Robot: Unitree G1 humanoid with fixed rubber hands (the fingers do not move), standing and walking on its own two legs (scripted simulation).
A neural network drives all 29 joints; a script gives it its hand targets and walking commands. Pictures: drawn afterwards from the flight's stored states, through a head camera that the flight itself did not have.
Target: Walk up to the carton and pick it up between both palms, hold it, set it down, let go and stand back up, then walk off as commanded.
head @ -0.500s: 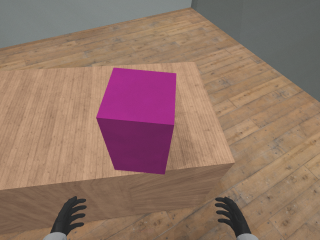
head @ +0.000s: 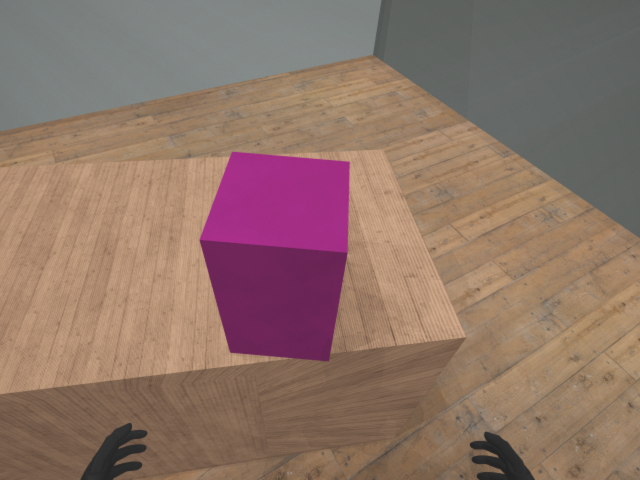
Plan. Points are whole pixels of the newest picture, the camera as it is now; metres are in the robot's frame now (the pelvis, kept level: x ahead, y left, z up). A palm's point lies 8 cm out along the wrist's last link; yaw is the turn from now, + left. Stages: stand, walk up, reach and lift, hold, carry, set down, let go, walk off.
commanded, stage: stand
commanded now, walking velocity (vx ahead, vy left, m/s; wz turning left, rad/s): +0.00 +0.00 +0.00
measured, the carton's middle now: (284, 265) +0.41 +0.03 +0.02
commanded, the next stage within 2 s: walk off in 0.96 s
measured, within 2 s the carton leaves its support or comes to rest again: neither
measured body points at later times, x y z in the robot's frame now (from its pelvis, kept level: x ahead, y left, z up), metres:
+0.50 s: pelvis +0.00 +0.00 +0.00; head -0.01 +0.01 +0.45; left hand +0.13 +0.27 -0.10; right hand +0.12 -0.27 -0.10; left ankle -0.01 +0.13 -0.74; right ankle -0.04 -0.14 -0.74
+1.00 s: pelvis -0.01 +0.00 +0.00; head -0.03 +0.01 +0.45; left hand +0.11 +0.27 -0.10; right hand +0.10 -0.28 -0.10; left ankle -0.01 +0.13 -0.74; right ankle -0.04 -0.14 -0.74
